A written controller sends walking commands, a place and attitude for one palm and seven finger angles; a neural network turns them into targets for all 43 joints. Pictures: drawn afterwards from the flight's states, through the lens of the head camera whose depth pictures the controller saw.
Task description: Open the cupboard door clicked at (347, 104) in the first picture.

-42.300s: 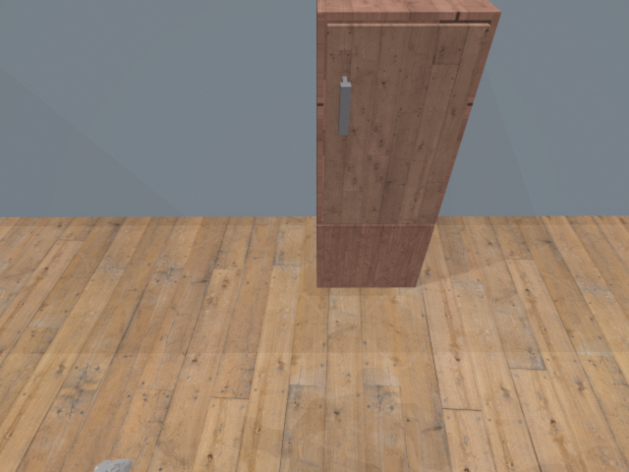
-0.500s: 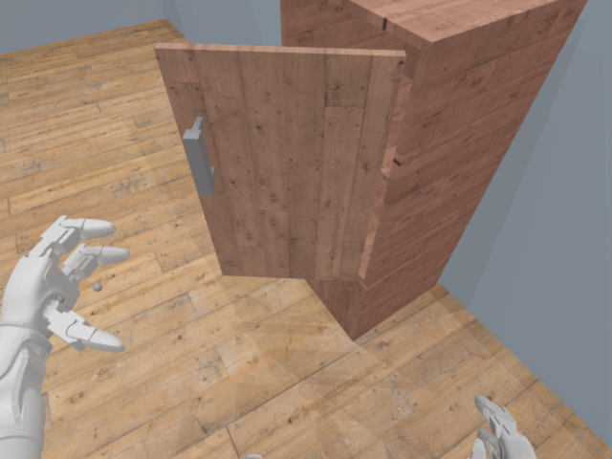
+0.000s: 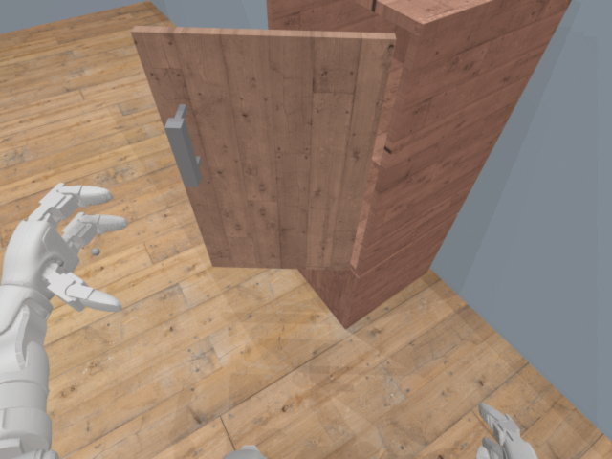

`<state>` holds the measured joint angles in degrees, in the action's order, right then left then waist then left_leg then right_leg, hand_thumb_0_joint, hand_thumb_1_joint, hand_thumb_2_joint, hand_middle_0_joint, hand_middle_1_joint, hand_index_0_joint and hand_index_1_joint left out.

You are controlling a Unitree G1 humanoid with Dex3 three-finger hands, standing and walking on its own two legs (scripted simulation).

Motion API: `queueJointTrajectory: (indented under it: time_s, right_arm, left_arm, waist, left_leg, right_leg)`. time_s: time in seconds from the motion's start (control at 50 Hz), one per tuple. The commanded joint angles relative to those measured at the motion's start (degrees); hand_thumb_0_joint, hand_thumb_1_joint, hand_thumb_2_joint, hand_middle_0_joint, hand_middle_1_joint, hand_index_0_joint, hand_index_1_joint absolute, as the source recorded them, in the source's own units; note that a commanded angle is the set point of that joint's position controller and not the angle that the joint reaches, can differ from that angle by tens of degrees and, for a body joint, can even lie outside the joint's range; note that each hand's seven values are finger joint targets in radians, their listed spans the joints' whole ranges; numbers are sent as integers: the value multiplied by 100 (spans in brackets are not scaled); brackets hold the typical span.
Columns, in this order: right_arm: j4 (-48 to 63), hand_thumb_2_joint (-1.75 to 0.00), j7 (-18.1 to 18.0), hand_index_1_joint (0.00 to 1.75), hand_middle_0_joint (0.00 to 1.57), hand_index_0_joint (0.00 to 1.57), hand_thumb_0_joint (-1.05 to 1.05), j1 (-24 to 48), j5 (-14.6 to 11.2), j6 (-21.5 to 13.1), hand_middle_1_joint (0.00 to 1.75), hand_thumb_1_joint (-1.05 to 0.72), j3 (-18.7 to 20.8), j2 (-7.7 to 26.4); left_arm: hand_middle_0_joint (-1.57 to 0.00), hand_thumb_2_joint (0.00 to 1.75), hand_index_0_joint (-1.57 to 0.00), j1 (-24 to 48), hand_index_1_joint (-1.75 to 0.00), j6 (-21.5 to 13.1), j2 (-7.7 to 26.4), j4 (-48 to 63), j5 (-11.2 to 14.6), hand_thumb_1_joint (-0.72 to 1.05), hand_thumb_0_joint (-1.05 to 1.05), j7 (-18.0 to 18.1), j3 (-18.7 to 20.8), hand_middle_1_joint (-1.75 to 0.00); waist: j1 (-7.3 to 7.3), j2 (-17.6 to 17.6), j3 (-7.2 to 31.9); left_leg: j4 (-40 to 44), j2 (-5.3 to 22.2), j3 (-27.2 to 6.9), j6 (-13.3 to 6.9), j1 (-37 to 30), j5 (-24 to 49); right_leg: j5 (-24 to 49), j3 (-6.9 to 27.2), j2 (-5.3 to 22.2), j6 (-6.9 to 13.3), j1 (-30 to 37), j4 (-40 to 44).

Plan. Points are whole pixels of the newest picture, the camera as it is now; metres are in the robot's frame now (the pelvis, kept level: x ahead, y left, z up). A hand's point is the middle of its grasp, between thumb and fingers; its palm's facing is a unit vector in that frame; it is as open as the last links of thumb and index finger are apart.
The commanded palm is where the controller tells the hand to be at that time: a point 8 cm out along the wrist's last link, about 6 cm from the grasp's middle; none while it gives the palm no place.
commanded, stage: move the hooked fingers beside the handle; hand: left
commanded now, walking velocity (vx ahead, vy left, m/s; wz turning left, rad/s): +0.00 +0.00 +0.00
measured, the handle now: (187, 146) +0.56 +0.23 +0.07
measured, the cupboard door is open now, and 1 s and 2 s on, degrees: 54 54 54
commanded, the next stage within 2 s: none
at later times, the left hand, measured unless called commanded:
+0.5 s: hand (121, 208) +0.41 +0.28 +0.08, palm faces -0.01 -1.00 -0.02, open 14.0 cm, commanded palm +0.39 +0.33 +0.08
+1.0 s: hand (138, 175) +0.48 +0.28 +0.08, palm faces +0.01 -1.00 -0.04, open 14.0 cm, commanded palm +0.47 +0.32 +0.08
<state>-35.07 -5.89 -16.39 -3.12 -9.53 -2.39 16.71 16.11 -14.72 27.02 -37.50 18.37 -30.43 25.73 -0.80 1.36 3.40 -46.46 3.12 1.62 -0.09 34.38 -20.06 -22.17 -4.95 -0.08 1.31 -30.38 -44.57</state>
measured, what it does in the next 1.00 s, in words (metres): stands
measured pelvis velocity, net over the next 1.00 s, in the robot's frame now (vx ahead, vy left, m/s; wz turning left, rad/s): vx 0.00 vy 0.02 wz -0.03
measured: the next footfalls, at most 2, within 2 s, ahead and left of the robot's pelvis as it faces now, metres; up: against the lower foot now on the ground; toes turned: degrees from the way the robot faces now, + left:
none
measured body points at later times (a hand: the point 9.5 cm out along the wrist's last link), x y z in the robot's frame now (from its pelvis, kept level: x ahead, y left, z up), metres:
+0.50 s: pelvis +0.00 +0.03 -0.01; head +0.07 +0.04 +0.44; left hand +0.41 +0.33 +0.09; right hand +0.08 -0.24 -0.11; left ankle +0.03 +0.12 -0.71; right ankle +0.00 -0.11 -0.71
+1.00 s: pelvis +0.00 +0.02 -0.02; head +0.11 +0.04 +0.42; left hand +0.47 +0.33 +0.09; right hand +0.02 -0.26 -0.12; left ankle +0.03 +0.12 -0.71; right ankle +0.00 -0.11 -0.71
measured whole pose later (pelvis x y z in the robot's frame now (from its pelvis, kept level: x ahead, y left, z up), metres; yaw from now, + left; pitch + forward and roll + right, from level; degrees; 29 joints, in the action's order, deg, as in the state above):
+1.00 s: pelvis +0.00 +0.02 -0.02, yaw -1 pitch +17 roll -3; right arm -36.6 -3.7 -22.0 -1.2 0.2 -2.2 17.3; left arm 47.7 -19.9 37.4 -66.5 8.2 -25.3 26.6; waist -7.2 0.6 4.0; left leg -53.5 3.8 1.7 -1.4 48.3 -22.4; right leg -23.0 -4.5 -0.5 0.2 -43.4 -49.4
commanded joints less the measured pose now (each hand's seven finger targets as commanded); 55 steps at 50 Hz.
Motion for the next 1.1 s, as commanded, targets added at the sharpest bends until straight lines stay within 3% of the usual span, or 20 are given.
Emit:
queueJointTrajectory:
  time_s: [0.0,0.04,0.1,0.14,0.16,0.22,0.28,0.3,0.36,0.4,0.46,0.48,0.56,0.62,0.7,0.8,0.84,0.92,0.98,1.08]
  right_arm:
    - [740,-90,-32,30,20,20,0,-50,-5,-157,30,-90,344,848]
    - [729,-90,-18,30,20,20,0,-112,-1,-111,30,-90,351,865]
    - [756,-90,13,30,20,20,0,-227,20,-39,30,-90,385,882]
    - [737,-90,23,30,20,20,0,-277,35,-25,30,-90,403,833]
    - [696,-90,29,30,20,20,0,-330,47,-13,30,-90,412,854]
    - [641,-90,27,30,20,20,0,-412,43,72,30,-90,415,885]
    - [556,-90,7,30,20,20,0,-466,44,143,30,-90,388,921]
    - [562,-90,20,30,20,20,0,-497,47,169,30,-90,401,931]
    - [574,-90,55,30,20,20,0,-564,67,219,30,-90,408,911]
    - [590,-90,96,30,20,20,0,-639,96,248,30,-90,422,920]
    - [545,-90,144,30,20,20,0,-710,115,314,30,-90,434,927]
    - [527,-90,142,30,20,20,0,-746,120,344,30,-90,423,954]
    - [447,-90,157,30,20,20,0,-830,123,489,30,-90,409,962]
    - [491,-90,195,30,20,20,0,-913,157,563,30,-90,428,960]
    - [442,-90,224,30,20,20,0,-972,164,662,30,-90,426,949]
    - [293,-90,142,30,20,20,0,-1088,154,794,30,-90,379,1039]
    - [284,-90,131,30,20,20,0,-1134,154,820,30,-90,370,1035]
    - [207,-90,148,30,20,20,0,-1285,212,851,30,-90,400,1041]
    - [132,-90,153,30,20,20,0,-1400,212,906,30,-90,380,1070]
    - [204,-90,148,30,20,20,0,-1527,213,1034,30,-90,355,1112]
  left_arm:
    - [-30,30,-30,1691,-120,-298,1863,603,168,-50,0,-4,618,-120]
    - [-30,30,-30,2013,-120,-304,1848,440,94,-50,0,29,527,-120]
    - [-30,30,-30,2234,-120,-452,2062,530,1,-50,0,45,617,-120]
    - [-30,30,-30,2579,-120,-598,1745,759,-38,-50,0,60,314,-120]
    - [-30,30,-30,2569,-120,-652,1848,748,-46,-50,0,88,410,-120]
    - [-30,30,-30,2658,-120,-661,1811,449,-27,-50,0,95,390,-120]
    - [-30,30,-30,3207,-120,-555,1840,0,-76,-50,0,136,320,-120]
    - [-30,30,-30,3125,-120,-507,1979,-146,-149,-50,0,152,412,-120]
    - [-30,30,-30,3556,-120,-540,1774,-3,-353,-50,0,275,69,-120]
    - [-30,30,-30,3621,-120,-626,1810,159,-374,-50,0,384,116,-120]
    - [-30,30,-30,3728,-120,-686,1616,-4,-359,-50,0,545,46,-120]
    - [-30,30,-30,3763,-120,-680,1738,-181,-323,-50,0,571,174,-120]
    - [-30,30,-30,4143,-120,-582,1864,-937,-549,-50,0,655,172,-120]
    - [-30,30,-30,4269,-120,-729,2068,-724,-681,-50,0,688,244,-120]
    - [-30,30,-30,4556,-120,-931,1976,-799,-635,-50,0,656,167,-120]
    - [-30,30,-30,5107,-120,-781,2606,-1733,-754,-50,0,540,425,-120]
    - [-30,30,-30,5322,-120,-756,2644,-1793,-864,-50,0,514,306,-120]
    - [-30,30,-30,5769,-120,-988,2691,-1419,-888,-50,0,487,252,-120]
    - [-30,30,-30,5800,-120,-912,2661,-1906,-783,-50,0,452,284,-120]
    - [-30,30,-30,5783,-120,-592,3197,-2315,-1025,-50,0,502,493,-120]
  waist:
    - [-23,-87,1368]
    - [-78,64,1311]
    - [-47,277,1690]
    - [-138,552,1878]
    - [-116,641,1960]
    - [-183,307,1938]
    - [-265,322,1634]
    - [-214,406,1697]
    - [-270,783,1946]
    - [-242,858,2201]
    - [-301,611,2206]
    - [-300,339,2150]
    - [-381,293,1819]
    - [-343,608,2315]
    - [-446,607,2375]
    - [-621,251,1976]
    - [-683,493,1976]
    - [-716,1024,2743]
    - [-823,603,2595]
    - [-772,612,2521]
  left_leg:
    - [499,-294,-139,-178,-701,965]
    - [499,-296,-139,-173,-673,849]
    - [442,-289,-143,-182,-820,1081]
    - [412,-282,-162,-181,-1135,1240]
    - [416,-256,-209,-162,-1237,1311]
    - [403,-233,-241,-169,-1124,1261]
    - [424,-223,-285,-166,-955,1001]
    - [444,-222,-290,-155,-945,968]
    - [450,-182,-411,-110,-1317,1165]
    - [398,-133,-499,-59,-1610,1555]
    - [403,-87,-570,-28,-1676,1585]
    - [370,-97,-552,-55,-1506,1585]
    - [368,-120,-463,-94,-1054,1219]
    - [240,-107,-453,-67,-1369,1724]
    - [138,-76,-451,-69,-1410,1868]
    - [58,-145,-326,-197,-498,1109]
    - [15,-151,-350,-203,-513,1091]
    - [-154,-92,-461,-136,-1200,1629]
    - [-223,-88,-462,-180,-923,1581]
    - [-285,-135,-342,-239,-371,1462]
  right_leg:
    - [1332,480,-104,-88,422,649]
    - [1171,459,-102,-83,253,628]
    - [1363,441,-143,-45,318,505]
    - [1466,380,-179,-30,154,464]
    - [1452,332,-199,-5,95,429]
    - [1422,303,-233,-19,49,412]
    - [1133,256,-222,-1,-205,405]
    - [1078,263,-215,-3,-219,409]
    - [1021,181,-211,23,-513,325]
    - [1151,147,-243,44,-587,258]
    - [1093,94,-262,26,-682,252]
    - [1162,101,-281,39,-578,242]
    - [1027,123,-231,-6,-697,223]
    - [1326,165,-244,7,-654,132]
    - [1408,172,-295,2,-738,106]
    - [1227,302,-260,-47,-592,154]
    - [1169,315,-249,-44,-769,141]
    - [1322,283,-289,-14,-1016,3]
    - [1343,271,-324,-29,-999,2]
    - [1484,357,-291,-69,-785,-18]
